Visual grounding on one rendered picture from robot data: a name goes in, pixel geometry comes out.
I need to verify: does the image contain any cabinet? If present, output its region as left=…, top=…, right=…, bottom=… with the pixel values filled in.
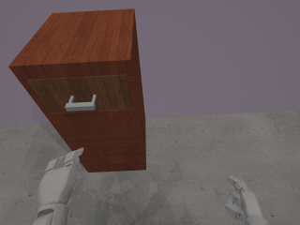
left=8, top=8, right=146, bottom=173

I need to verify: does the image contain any handle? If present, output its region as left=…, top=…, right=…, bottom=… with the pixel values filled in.
left=65, top=95, right=97, bottom=112

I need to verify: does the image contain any right robot forearm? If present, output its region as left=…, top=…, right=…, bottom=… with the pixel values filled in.
left=245, top=216, right=269, bottom=225

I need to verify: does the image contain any robot left hand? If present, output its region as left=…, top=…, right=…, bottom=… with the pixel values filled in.
left=37, top=147, right=84, bottom=207

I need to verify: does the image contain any drawer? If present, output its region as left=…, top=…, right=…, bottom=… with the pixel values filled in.
left=26, top=74, right=132, bottom=113

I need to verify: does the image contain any robot right hand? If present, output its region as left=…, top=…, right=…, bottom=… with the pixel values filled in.
left=225, top=175, right=263, bottom=223

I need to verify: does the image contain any left robot forearm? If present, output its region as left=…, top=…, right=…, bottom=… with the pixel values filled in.
left=33, top=202, right=68, bottom=225

